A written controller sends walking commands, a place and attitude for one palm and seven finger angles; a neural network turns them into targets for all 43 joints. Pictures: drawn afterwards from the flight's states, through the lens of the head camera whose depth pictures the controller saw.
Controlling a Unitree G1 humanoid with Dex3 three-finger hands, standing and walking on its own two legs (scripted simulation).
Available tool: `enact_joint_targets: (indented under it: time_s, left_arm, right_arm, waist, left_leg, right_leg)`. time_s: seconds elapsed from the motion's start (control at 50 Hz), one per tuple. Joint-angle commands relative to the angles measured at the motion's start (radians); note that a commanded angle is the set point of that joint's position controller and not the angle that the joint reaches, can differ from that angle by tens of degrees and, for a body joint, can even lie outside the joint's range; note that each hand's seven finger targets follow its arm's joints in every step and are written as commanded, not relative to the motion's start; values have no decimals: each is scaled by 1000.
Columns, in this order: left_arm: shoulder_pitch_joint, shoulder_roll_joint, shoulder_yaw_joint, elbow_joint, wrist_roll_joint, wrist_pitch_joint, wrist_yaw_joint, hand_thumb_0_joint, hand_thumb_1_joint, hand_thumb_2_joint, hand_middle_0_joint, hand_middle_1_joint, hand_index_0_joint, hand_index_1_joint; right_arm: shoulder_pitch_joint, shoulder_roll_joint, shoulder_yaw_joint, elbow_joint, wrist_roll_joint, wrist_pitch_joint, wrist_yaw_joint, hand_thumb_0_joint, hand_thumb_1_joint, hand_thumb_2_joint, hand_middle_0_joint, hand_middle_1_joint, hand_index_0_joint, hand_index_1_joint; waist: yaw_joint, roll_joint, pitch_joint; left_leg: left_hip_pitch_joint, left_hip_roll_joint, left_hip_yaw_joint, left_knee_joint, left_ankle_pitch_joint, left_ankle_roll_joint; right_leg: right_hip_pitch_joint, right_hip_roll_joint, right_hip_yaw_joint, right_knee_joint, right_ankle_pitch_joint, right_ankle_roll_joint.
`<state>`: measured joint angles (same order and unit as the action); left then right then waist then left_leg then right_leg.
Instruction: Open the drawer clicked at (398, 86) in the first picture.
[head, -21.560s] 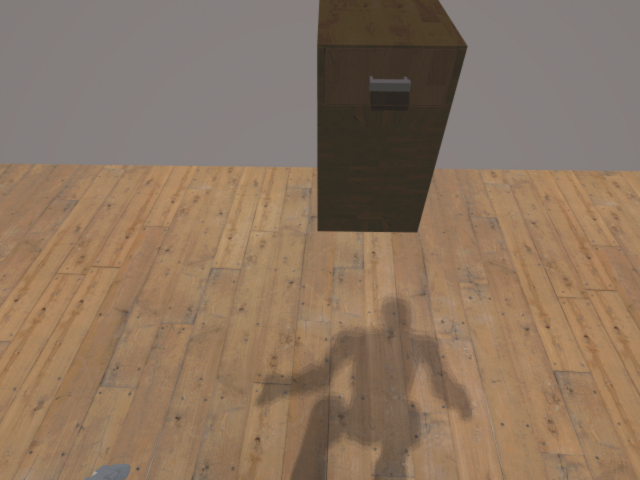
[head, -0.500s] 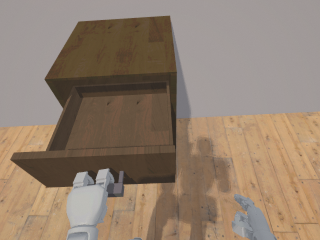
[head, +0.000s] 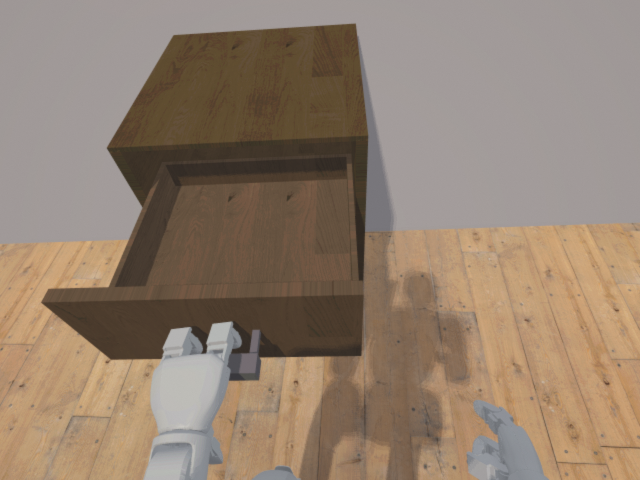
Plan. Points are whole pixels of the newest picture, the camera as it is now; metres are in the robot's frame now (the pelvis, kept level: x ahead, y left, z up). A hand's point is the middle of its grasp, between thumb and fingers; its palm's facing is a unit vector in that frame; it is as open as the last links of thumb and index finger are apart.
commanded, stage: lift the hand off the handle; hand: left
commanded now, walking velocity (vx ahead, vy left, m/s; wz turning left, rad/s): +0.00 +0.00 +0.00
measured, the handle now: (214, 352) +0.28 +0.18 -0.01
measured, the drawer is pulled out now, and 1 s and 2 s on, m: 0.30 0.30 0.30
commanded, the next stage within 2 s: draw the hand back to the body in 1.36 s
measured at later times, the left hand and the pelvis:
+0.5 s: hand (198, 379) +0.23 +0.18 +0.01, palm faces +0.01 -0.12 -0.99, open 13.4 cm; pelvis +0.01 +0.00 +0.02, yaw +0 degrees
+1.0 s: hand (178, 353) +0.24 +0.18 +0.08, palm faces +0.06 -0.17 -0.98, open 13.4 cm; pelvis +0.03 +0.01 +0.04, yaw -1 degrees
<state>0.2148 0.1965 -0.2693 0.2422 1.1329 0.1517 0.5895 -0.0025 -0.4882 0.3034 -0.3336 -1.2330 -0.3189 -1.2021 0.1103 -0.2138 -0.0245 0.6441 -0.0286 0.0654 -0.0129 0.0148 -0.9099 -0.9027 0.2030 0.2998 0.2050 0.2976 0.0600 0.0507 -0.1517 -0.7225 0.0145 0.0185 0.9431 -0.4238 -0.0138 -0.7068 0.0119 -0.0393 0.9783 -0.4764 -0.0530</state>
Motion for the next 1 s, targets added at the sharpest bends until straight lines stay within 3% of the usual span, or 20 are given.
enact_joint_targets:
  time_s: [0.0,0.02,0.08,0.14,0.2,0.22,0.3,0.34,0.42,0.5,0.62,0.66,0.72,0.82,0.84,0.86,0.92,0.96,0.98]
  left_arm:
    - [-198,98,66,-130,-2,13,9,0,-500,300,-300,-1200,-300,-1200]
    - [-212,108,77,-124,-1,15,8,0,-500,300,-300,-1200,-300,-1200]
    - [-240,101,53,-197,-4,13,8,0,-500,300,-300,-1200,-300,-1200]
    - [-276,128,72,-236,-21,15,2,0,-500,300,-300,-1200,-300,-1200]
    - [-222,116,61,-291,-36,0,-9,0,-500,300,-300,-1200,-300,-1200]
    - [-214,136,81,-295,-42,0,-12,0,-500,300,-300,-1200,-300,-1200]
    - [-190,134,80,-338,-43,-15,-20,0,-500,300,-300,-1200,-300,-1200]
    - [-146,135,82,-359,-42,-8,-28,0,-500,300,-300,-1200,-300,-1200]
    - [-169,160,97,-376,-46,6,-53,0,-500,300,-300,-1200,-300,-1200]
    - [-204,169,95,-429,-55,-2,-84,0,-500,300,-300,-1200,-300,-1200]
    - [-86,171,99,-538,-69,-28,-108,0,-500,300,-300,-1200,-300,-1200]
    - [-94,176,103,-540,-60,-22,-116,0,-500,300,-300,-1200,-300,-1200]
    - [-108,168,87,-547,-62,-1,-142,0,-500,300,-300,-1200,-300,-1200]
    - [-109,215,125,-642,-84,-6,-182,0,-500,300,-300,-1200,-300,-1200]
    - [-78,211,122,-659,-80,-11,-187,0,-500,300,-300,-1200,-300,-1200]
    - [-76,192,101,-660,-85,-13,-196,0,-500,300,-300,-1200,-300,-1200]
    - [-31,223,137,-690,-95,-13,-216,0,-500,300,-300,-1200,-300,-1200]
    - [-47,194,100,-715,-94,-10,-234,0,-500,300,-300,-1200,-300,-1200]
    - [-31,213,117,-714,-89,-7,-239,0,-500,300,-300,-1200,-300,-1200]
  right_arm:
    - [-119,-90,-28,-155,5,-43,-14,0,-900,-900,200,300,200,300]
    - [-115,-94,-28,-152,3,-43,-16,0,-900,-900,200,300,200,300]
    - [-123,-89,-28,-169,6,-41,-16,0,-900,-900,200,300,200,300]
    - [-125,-88,-25,-171,8,-39,-24,0,-900,-900,200,300,200,300]
    - [-127,-83,-25,-184,8,-42,-21,0,-900,-900,200,300,200,300]
    - [-125,-86,-23,-185,9,-42,-20,0,-900,-900,200,300,200,300]
    - [-132,-85,-22,-190,5,-45,-11,0,-900,-900,200,300,200,300]
    - [-138,-83,-21,-196,6,-42,-5,0,-900,-900,200,300,200,300]
    - [-153,-89,-20,-193,10,-36,-2,0,-900,-900,200,300,200,300]
    - [-160,-84,-21,-188,13,-39,-3,0,-900,-900,200,300,200,300]
    - [-160,-79,-20,-201,7,-48,14,0,-900,-900,200,300,200,300]
    - [-167,-79,-19,-194,6,-45,19,0,-900,-900,200,300,200,300]
    - [-187,-79,-16,-197,13,-41,26,0,-900,-900,200,300,200,300]
    - [-194,-73,-12,-199,15,-46,22,0,-900,-900,200,300,200,300]
    - [-189,-69,-8,-201,12,-49,25,0,-900,-900,200,300,200,300]
    - [-196,-68,-9,-198,13,-47,27,0,-900,-900,200,300,200,300]
    - [-202,-71,-7,-203,17,-48,34,0,-900,-900,200,300,200,300]
    - [-206,-68,-5,-200,16,-46,41,0,-900,-900,200,300,200,300]
    - [-199,-71,-5,-202,14,-46,42,0,-900,-900,200,300,200,300]
  waist:
    - [-34,-120,-161]
    - [-35,-133,-171]
    - [-25,-76,-204]
    - [-30,-93,-207]
    - [-20,-64,-204]
    - [-19,-76,-204]
    - [-19,-73,-169]
    - [-7,-59,-172]
    - [-10,-68,-129]
    - [-7,-67,-135]
    - [12,-27,-151]
    - [6,-57,-117]
    - [4,-42,-91]
    - [22,-47,-123]
    - [32,-43,-120]
    - [24,-48,-96]
    - [33,-43,-96]
    - [29,-50,-70]
    - [36,-43,-76]
  left_leg:
    - [125,-55,3,-93,96,45]
    - [127,-54,1,-93,98,45]
    - [172,-56,3,-110,100,46]
    - [206,-56,3,-128,108,51]
    - [245,-55,4,-147,148,49]
    - [245,-55,0,-155,149,48]
    - [280,-52,1,-179,170,47]
    - [302,-52,3,-194,191,45]
    - [327,-50,0,-227,190,44]
    - [383,-48,3,-251,215,49]
    - [438,-43,0,-274,314,44]
    - [439,-41,-1,-281,304,44]
    - [458,-38,-3,-302,300,44]
    - [502,-38,-1,-327,346,47]
    - [507,-39,1,-327,359,48]
    - [512,-38,-1,-334,360,47]
    - [523,-35,-4,-348,387,43]
    - [531,-33,0,-356,383,46]
    - [533,-33,3,-357,386,46]
  right_leg:
    - [64,8,65,-217,183,17]
    - [71,8,66,-217,185,17]
    - [84,7,64,-228,162,14]
    - [114,7,65,-254,166,17]
    - [144,8,57,-263,213,13]
    - [158,8,56,-269,212,12]
    - [167,11,57,-291,232,12]
    - [192,12,59,-299,252,8]
    - [212,13,62,-337,236,9]
    - [239,13,61,-358,257,12]
    - [295,15,57,-358,373,2]
    - [285,17,61,-369,366,7]
    - [293,17,63,-395,341,5]
    - [360,15,75,-412,404,5]
    - [359,14,69,-409,412,7]
    - [353,15,67,-418,412,7]
    - [383,17,76,-430,441,2]
    - [377,13,70,-442,437,7]
    - [381,14,71,-446,429,8]
